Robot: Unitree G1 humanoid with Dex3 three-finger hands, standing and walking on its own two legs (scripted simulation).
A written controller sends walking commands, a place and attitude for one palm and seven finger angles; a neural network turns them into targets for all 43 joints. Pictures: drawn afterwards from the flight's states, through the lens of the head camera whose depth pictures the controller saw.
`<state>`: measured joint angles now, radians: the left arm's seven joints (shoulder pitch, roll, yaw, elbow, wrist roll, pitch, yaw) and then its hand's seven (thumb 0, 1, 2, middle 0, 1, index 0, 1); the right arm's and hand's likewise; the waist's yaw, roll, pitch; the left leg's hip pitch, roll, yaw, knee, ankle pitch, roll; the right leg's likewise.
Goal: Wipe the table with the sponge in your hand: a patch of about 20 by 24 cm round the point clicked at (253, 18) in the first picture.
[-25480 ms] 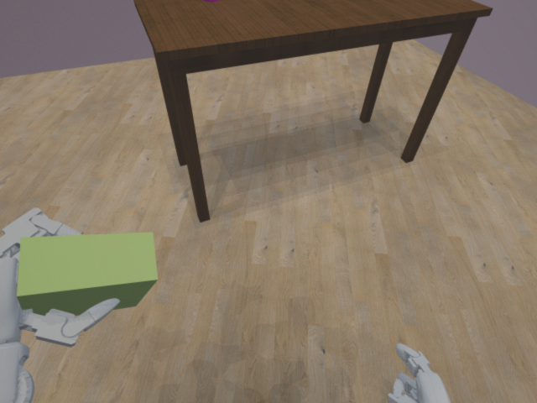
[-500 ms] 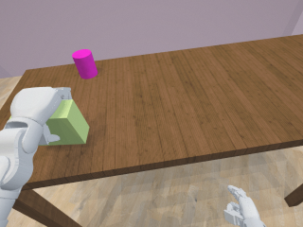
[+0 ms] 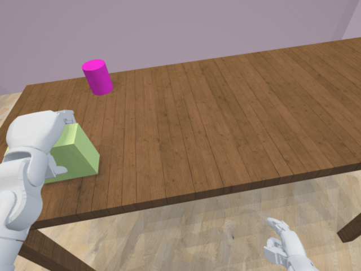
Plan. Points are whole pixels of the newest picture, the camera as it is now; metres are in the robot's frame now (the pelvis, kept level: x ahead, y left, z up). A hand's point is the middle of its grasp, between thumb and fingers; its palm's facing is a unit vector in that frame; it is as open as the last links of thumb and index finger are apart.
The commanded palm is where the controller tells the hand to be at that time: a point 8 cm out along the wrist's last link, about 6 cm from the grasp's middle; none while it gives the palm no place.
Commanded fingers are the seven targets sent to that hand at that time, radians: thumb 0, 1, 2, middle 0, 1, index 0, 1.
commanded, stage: wipe forward along the first lane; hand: left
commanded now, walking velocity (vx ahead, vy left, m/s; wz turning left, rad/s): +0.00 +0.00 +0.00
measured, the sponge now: (62, 160) +0.27 +0.32 +0.12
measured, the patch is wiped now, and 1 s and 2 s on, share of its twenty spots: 0.05 0.30 0.35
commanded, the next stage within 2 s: slide across to the middle lane in 1.78 s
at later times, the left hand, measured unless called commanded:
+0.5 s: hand (64, 135) +0.32 +0.33 +0.15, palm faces -0.02 +0.00 -1.00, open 9.6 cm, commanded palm +0.29 +0.33 +0.20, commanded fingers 0.00 0.10 1.30 -1.20 -1.60 -1.20 -1.60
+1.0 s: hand (65, 122) +0.36 +0.35 +0.15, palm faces -0.11 -0.01 -0.99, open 9.6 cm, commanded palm +0.35 +0.35 +0.18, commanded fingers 0.00 0.10 1.30 -1.20 -1.60 -1.20 -1.60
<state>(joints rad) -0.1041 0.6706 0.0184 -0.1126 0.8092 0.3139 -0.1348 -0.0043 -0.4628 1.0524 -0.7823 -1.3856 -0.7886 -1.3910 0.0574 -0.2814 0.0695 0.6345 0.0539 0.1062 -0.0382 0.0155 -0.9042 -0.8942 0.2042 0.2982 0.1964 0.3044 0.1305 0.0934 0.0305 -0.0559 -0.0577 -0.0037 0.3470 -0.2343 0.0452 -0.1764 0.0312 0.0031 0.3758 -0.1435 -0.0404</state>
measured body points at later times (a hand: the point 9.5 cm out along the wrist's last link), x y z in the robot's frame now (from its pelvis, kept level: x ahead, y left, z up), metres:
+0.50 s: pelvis +0.00 +0.00 +0.00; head +0.02 -0.04 +0.45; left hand +0.32 +0.32 +0.20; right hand +0.21 -0.23 -0.11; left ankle -0.03 +0.09 -0.74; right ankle +0.04 -0.10 -0.75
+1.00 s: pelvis +0.01 -0.01 +0.00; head +0.03 -0.04 +0.45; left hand +0.36 +0.34 +0.20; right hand +0.17 -0.26 -0.12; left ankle -0.03 +0.09 -0.74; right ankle +0.04 -0.10 -0.75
